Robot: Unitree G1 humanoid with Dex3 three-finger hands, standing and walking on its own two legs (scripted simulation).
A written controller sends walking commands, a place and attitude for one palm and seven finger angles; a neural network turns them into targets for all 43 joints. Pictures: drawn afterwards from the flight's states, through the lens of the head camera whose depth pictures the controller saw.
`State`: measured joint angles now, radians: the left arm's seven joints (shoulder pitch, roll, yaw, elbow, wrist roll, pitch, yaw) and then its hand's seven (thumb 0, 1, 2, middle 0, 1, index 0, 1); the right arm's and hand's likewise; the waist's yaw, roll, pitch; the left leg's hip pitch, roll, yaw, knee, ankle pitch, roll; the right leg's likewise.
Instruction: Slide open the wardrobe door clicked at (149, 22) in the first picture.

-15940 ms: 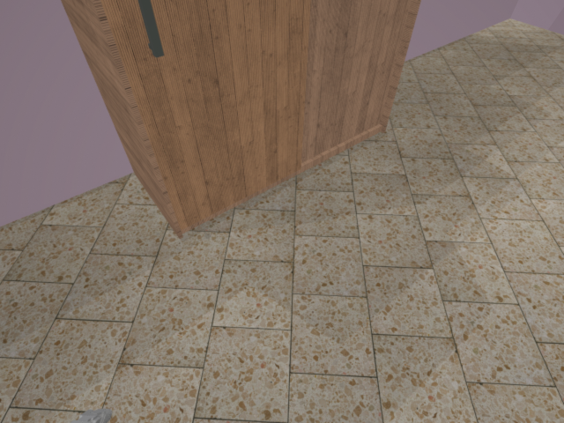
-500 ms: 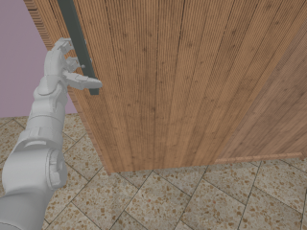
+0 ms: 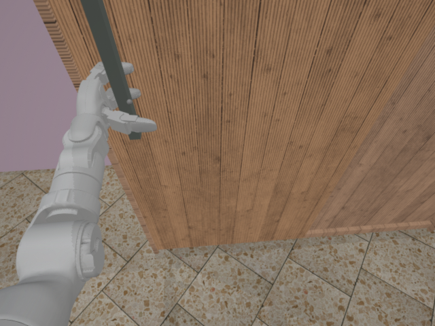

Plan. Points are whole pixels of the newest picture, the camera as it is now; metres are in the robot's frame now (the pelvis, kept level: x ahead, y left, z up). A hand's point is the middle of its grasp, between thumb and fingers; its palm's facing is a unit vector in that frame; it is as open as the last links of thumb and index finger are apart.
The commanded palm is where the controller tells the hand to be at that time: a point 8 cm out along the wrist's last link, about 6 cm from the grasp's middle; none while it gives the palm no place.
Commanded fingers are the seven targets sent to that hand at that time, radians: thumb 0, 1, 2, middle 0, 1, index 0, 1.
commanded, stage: slide the fingers in behind the handle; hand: left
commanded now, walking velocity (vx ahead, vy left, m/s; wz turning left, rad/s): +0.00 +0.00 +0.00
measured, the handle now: (116, 64) +0.52 +0.17 +0.22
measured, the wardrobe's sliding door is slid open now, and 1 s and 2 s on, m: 0.00 0.00 0.00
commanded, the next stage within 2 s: grip the handle and tug to test in 0.54 s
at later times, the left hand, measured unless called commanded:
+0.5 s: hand (132, 101) +0.47 +0.15 +0.18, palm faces +0.06 -1.00 +0.01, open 14.0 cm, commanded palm +0.45 +0.20 +0.18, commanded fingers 0.00 -0.50 0.30 -0.30 -1.20 -0.30 -1.20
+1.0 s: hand (130, 101) +0.47 +0.15 +0.18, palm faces +0.06 -1.00 +0.01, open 10.9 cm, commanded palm +0.44 +0.20 +0.18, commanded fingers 0.00 0.39 0.68 -0.40 -1.33 -0.40 -1.33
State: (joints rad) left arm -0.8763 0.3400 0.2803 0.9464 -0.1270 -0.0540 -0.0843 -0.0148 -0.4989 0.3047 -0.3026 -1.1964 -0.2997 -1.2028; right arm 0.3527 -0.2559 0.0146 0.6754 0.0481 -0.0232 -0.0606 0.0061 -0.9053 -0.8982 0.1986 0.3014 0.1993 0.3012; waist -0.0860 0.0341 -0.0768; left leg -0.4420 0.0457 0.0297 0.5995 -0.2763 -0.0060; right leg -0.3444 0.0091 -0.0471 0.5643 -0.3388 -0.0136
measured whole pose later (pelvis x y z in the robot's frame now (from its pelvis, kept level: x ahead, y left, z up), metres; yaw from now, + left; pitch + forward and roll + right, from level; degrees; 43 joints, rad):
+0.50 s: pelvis +0.00 +0.00 +0.00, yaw +0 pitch +7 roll -1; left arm -0.90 0.34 0.27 0.99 -0.12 -0.08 -0.07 -0.01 -0.50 0.30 -0.30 -1.20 -0.30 -1.20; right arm 0.37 -0.26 0.01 0.69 0.05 -0.03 -0.06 0.01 -0.91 -0.90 0.20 0.30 0.20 0.30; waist -0.09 0.03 -0.07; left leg -0.44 0.05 0.03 0.60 -0.27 -0.01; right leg -0.35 0.01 -0.05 0.57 -0.33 -0.01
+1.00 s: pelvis +0.00 +0.00 +0.00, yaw +0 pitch +7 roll -1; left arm -0.89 0.33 0.27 0.96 -0.13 -0.07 -0.07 -0.01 -0.04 0.50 -0.35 -1.26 -0.35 -1.27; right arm 0.35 -0.26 0.01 0.68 0.05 -0.03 -0.06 0.01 -0.91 -0.90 0.20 0.30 0.20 0.30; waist -0.08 0.03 -0.08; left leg -0.44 0.04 0.03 0.60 -0.27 -0.01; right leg -0.34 0.01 -0.05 0.56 -0.33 -0.01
